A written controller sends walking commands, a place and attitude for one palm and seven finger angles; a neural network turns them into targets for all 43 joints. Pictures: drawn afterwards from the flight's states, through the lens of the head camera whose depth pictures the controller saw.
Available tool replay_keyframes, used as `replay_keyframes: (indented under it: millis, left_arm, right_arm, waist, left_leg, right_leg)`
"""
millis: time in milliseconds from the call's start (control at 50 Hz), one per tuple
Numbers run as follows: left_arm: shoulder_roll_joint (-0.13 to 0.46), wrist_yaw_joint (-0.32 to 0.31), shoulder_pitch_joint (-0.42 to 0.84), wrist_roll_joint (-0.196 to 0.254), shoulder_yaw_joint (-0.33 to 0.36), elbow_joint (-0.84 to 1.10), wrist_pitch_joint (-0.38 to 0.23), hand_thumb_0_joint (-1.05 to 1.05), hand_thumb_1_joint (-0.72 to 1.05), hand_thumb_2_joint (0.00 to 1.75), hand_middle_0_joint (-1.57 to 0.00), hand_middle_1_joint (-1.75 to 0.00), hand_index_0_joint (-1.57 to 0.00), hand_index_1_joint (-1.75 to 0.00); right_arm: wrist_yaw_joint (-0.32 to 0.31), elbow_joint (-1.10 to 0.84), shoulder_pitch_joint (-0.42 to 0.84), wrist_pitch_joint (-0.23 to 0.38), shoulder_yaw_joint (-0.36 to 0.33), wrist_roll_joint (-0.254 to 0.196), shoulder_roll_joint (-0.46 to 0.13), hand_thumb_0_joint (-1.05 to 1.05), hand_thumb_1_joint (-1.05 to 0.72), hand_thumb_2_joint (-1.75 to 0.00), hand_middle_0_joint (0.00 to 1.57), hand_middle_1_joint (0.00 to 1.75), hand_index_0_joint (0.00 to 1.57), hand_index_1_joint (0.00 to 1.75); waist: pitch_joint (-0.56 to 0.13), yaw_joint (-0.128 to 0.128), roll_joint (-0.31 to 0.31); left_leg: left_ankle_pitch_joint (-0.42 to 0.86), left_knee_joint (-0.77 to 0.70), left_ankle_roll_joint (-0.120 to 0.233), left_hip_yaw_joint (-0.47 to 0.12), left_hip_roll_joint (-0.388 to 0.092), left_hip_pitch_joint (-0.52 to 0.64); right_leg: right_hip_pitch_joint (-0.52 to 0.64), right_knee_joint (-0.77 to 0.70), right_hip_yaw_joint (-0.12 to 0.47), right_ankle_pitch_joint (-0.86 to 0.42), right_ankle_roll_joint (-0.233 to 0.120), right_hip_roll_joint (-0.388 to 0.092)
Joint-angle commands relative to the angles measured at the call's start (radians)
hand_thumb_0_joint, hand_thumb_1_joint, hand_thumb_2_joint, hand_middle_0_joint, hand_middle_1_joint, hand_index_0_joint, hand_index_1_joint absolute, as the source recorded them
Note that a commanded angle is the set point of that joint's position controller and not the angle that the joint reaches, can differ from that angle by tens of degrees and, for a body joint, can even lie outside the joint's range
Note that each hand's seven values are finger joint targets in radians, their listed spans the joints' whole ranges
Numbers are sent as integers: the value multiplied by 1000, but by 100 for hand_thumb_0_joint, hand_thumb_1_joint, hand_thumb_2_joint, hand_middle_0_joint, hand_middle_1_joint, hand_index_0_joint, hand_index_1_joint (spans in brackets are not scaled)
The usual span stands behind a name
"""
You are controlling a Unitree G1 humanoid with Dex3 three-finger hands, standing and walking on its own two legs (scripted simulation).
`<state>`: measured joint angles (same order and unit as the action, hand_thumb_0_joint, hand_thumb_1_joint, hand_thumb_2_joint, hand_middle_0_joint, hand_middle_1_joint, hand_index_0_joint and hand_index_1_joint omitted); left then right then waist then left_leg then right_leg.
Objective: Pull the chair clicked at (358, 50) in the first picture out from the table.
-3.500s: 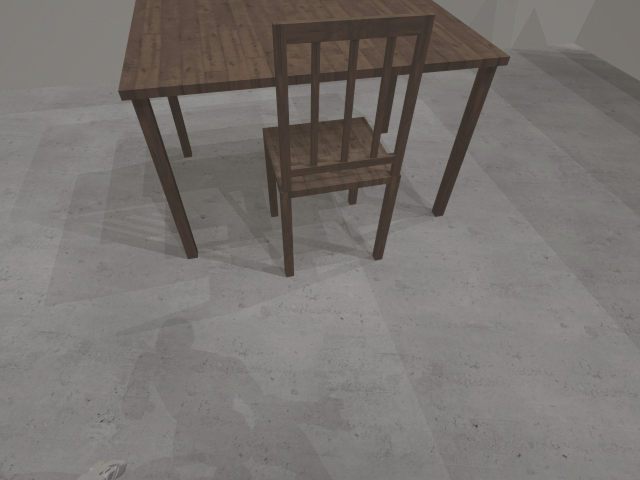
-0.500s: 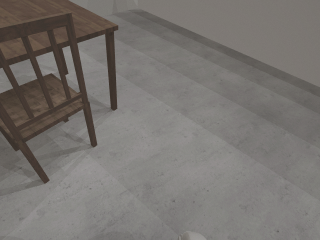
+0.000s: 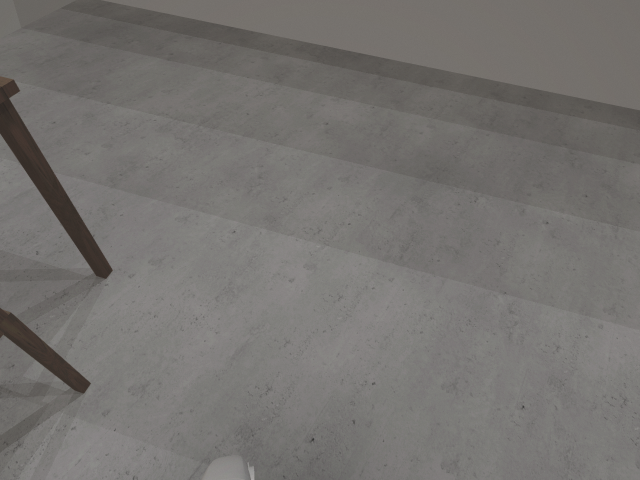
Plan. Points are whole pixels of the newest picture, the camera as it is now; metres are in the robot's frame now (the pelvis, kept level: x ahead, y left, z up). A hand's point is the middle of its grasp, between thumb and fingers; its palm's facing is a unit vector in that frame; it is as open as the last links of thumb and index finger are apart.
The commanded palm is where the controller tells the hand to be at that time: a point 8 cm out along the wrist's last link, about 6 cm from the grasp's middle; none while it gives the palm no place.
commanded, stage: walk to a spot facing it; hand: left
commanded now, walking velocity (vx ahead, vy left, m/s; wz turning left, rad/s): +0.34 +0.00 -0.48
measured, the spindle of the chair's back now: out of the picture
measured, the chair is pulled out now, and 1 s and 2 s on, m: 0.00 0.00 0.00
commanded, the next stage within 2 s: none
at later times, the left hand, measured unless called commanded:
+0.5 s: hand (148, 367) +0.30 +0.28 -0.16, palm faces -0.20 -0.96 -0.18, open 7.4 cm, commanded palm none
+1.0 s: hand (242, 275) +0.48 +0.15 -0.14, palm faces -0.52 -0.82 -0.25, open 7.3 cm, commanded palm none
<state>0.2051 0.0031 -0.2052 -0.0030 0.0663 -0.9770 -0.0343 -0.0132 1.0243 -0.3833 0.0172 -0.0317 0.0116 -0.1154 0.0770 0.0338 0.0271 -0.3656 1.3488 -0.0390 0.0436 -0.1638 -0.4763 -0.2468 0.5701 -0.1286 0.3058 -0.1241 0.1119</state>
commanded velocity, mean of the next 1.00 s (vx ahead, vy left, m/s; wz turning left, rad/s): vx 0.07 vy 0.00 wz -0.59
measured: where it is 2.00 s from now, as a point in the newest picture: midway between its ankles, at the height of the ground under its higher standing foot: (277, 453)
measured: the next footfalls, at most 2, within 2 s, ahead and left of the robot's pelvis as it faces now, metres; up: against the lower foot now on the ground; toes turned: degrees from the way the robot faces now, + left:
left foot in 0.28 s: +0.28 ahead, +0.19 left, +0.00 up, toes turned -1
right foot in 0.74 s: +0.31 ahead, -0.09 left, +0.00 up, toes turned -35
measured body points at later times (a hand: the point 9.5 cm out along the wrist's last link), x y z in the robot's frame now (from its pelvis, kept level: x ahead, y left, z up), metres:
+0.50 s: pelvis +0.21 +0.09 +0.02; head +0.24 +0.11 +0.46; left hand +0.31 +0.33 -0.15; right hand +0.23 -0.16 -0.11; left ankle +0.24 +0.19 -0.72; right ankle +0.17 -0.04 -0.62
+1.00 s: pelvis +0.28 +0.04 +0.01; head +0.30 +0.01 +0.46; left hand +0.50 +0.19 -0.12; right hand +0.21 -0.20 -0.14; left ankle +0.37 +0.18 -0.66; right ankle +0.28 -0.06 -0.72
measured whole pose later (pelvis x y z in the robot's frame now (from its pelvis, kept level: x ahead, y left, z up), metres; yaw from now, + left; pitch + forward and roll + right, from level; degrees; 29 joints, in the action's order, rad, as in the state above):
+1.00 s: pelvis +0.28 +0.04 +0.01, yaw -35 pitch +0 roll +1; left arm 0.20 0.00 -0.15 -0.01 0.06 -0.90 0.04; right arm -0.01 0.91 -0.18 -0.05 -0.05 0.02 -0.21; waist 0.07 0.01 -0.02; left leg -0.39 1.05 -0.09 0.05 -0.13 -0.49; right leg -0.34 0.52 -0.02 0.17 -0.06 0.03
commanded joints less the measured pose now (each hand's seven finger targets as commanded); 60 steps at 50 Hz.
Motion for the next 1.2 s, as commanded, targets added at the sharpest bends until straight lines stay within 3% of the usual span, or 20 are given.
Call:
replay_keyframes:
  millis: [0, 60, 180, 220, 240, 260, 280, 340, 420, 520, 620, 680, 720, 740, 860, 1020, 1100, 1120, 1160, 1180]
  left_arm:
    - [137, -11, -23, -22, 28, 46, -36, 0, 90, 90, -20, -30, -20, -30]
    - [128, 2, -99, -16, 27, 21, -41, 0, 90, 90, -20, -30, -20, -30]
    - [165, -7, -168, -22, 40, 32, -29, 0, 90, 90, -20, -30, -20, -30]
    - [174, -9, -143, -14, 45, 46, -24, 0, 90, 90, -20, -30, -20, -30]
    - [155, -8, -127, -6, 44, 56, -25, 0, 90, 90, -20, -30, -20, -30]
    - [90, 2, -155, 10, 36, 72, -25, 0, 90, 90, -20, -30, -20, -30]
    - [82, 3, -140, 5, 24, 85, -33, 0, 90, 90, -20, -30, -20, -30]
    - [96, 13, -59, -16, 40, 84, -2, 0, 90, 90, -20, -30, -20, -30]
    - [41, 31, -112, -17, 36, 81, 57, 0, 90, 90, -20, -30, -20, -30]
    - [19, 36, -18, -24, 33, 116, 76, 0, 90, 90, -20, -30, -20, -30]
    - [34, 33, 53, -24, 30, 154, 62, 0, 90, 90, -20, -30, -20, -30]
    - [104, 24, -88, -29, 42, 124, 34, 0, 90, 90, -20, -30, -20, -30]
    - [318, 3, -234, -18, 84, 85, 10, 0, 90, 90, -20, -30, -20, -30]
    - [320, -11, -231, 0, 83, 86, 22, 0, 90, 90, -20, -30, -20, -30]
    - [187, -25, 68, -11, 39, 157, 38, 0, 90, 90, -20, -30, -20, -30]
    - [205, -13, 24, -22, 51, 154, 54, 0, 90, 90, -20, -30, -20, -30]
    - [200, -11, 53, -17, 55, 164, 66, 0, 90, 90, -20, -30, -20, -30]
    - [182, -10, 72, -11, 51, 171, 69, 0, 90, 90, -20, -30, -20, -30]
    - [86, 4, 53, -3, 36, 210, 72, 0, 90, 90, -20, -30, -20, -30]
    - [131, 5, 64, -22, 45, 202, 73, 0, 90, 90, -20, -30, -20, -30]
  right_arm:
    - [3, -94, -28, 3, -29, 10, -91, 0, -90, -90, 20, 30, 20, 30]
    - [18, -130, 99, 17, -28, 13, -98, 0, -90, -90, 20, 30, 20, 30]
    - [26, -206, 285, 49, -27, 10, -133, 0, -90, -90, 20, 30, 20, 30]
    - [11, -181, 190, 58, -35, 13, -176, 0, -90, -90, 20, 30, 20, 30]
    - [-1, -142, 50, 62, -53, 18, -238, 0, -90, -90, 20, 30, 20, 30]
    - [-10, -114, -87, 66, -88, 34, -380, 0, -90, -90, 20, 30, 20, 30]
    - [-9, -104, -144, 52, -78, 18, -392, 0, -90, -90, 20, 30, 20, 30]
    - [-10, -137, 66, 55, -34, 15, -239, 0, -90, -90, 20, 30, 20, 30]
    - [-14, -133, 152, 48, -26, 11, -197, 0, -90, -90, 20, 30, 20, 30]
    - [-13, -128, 117, 33, -49, 13, -210, 0, -90, -90, 20, 30, 20, 30]
    - [-6, -127, 109, 13, -72, 19, -257, 0, -90, -90, 20, 30, 20, 30]
    - [3, -139, 108, 3, -80, 13, -279, 0, -90, -90, 20, 30, 20, 30]
    - [8, -199, 98, -6, -48, 0, -168, 0, -90, -90, 20, 30, 20, 30]
    - [-10, -211, 115, -17, -48, -10, -198, 0, -90, -90, 20, 30, 20, 30]
    - [-7, -154, 118, -57, -43, 10, -190, 0, -90, -90, 20, 30, 20, 30]
    - [-5, -193, 187, -43, -39, 2, -170, 0, -90, -90, 20, 30, 20, 30]
    - [-17, -181, 113, -28, -39, -7, -168, 0, -90, -90, 20, 30, 20, 30]
    - [-23, -166, 64, -19, -42, -8, -184, 0, -90, -90, 20, 30, 20, 30]
    - [-26, -196, 84, -11, -70, 10, -339, 0, -90, -90, 20, 30, 20, 30]
    - [-23, -217, 126, -18, -62, 11, -328, 0, -90, -90, 20, 30, 20, 30]
  waist:
    - [30, 32, -25]
    - [23, -16, 92]
    - [-60, -87, 119]
    - [-123, -29, 93]
    - [-218, 39, 40]
    - [-354, 87, -246]
    - [-379, 92, -290]
    - [-90, 16, -184]
    - [-32, -61, -246]
    - [-20, -33, -213]
    - [-39, -12, -238]
    - [-143, -96, -114]
    - [-304, -139, 302]
    - [-346, -139, 222]
    - [-126, -11, 90]
    - [-127, -53, 132]
    - [-166, -20, 134]
    - [-184, 7, 109]
    - [-131, -5, -361]
    - [-92, -5, -260]
  left_leg:
    - [78, -203, -34, -4, -31, -19]
    - [187, -361, -41, 25, -2, -75]
    - [120, -696, -23, 69, 79, 3]
    - [170, -854, -11, 92, 109, 223]
    - [269, -906, 17, 31, 37, 511]
    - [467, -885, 124, -313, -290, 795]
    - [667, -929, 193, -419, -426, 804]
    - [638, -1002, 157, -159, -321, 425]
    - [560, -1032, 109, 110, -215, 241]
    - [572, -1025, 115, 210, -198, 304]
    - [623, -920, 110, 241, -233, 394]
    - [677, -591, 43, 281, -203, 344]
    - [-296, -20, -62, 181, 55, -130]
    - [-300, 16, -42, 3, 23, -114]
    - [-23, -173, -63, -8, 6, -8]
    - [-53, -510, -48, 9, 86, 69]
    - [20, -775, -28, 18, 125, 227]
    - [95, -918, -18, 14, 107, 344]
    - [149, -1145, 111, -392, -309, 435]
    - [192, -1118, 162, -382, -357, 326]
  right_leg:
    - [-177, -344, 276, -281, -92, -303]
    - [-77, -308, 262, -338, -64, -234]
    - [146, -163, 349, -517, -35, -252]
    - [115, -17, 334, -599, 0, -220]
    - [-26, 163, 307, -533, 43, -186]
    - [-291, 486, 171, -58, 108, -53]
    - [-373, 728, 178, 292, 120, -67]
    - [-396, 822, 166, 148, 157, -183]
    - [-299, 685, 100, 46, 172, -205]
    - [-308, 433, 34, -57, 187, -205]
    - [-228, 196, 2, -35, 166, -179]
    - [67, -37, -21, -165, 130, -122]
    - [405, -98, 573, -994, -74, -542]
    - [378, -119, 506, -958, -119, -555]
    - [-24, -236, 313, -429, -22, -348]
    - [-29, -251, 439, -205, -44, -311]
    - [-52, -176, 478, -278, -1, -277]
    - [-109, -120, 449, -253, 42, -236]
    - [-419, 292, 191, 239, 166, -28]
    - [-390, 458, 210, 233, 175, -96]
